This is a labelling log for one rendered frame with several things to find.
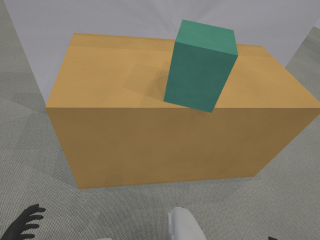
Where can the robot left hand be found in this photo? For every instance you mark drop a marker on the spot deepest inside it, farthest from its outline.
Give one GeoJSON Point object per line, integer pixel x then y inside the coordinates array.
{"type": "Point", "coordinates": [14, 231]}

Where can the carton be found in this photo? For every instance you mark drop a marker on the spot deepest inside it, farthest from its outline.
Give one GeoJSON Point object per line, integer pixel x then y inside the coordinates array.
{"type": "Point", "coordinates": [202, 60]}

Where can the pedestal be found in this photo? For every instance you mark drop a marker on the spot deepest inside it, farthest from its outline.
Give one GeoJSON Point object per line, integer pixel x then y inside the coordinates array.
{"type": "Point", "coordinates": [108, 112]}

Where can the robot right thigh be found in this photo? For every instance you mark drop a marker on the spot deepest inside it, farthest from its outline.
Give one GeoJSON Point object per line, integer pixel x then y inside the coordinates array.
{"type": "Point", "coordinates": [183, 225]}

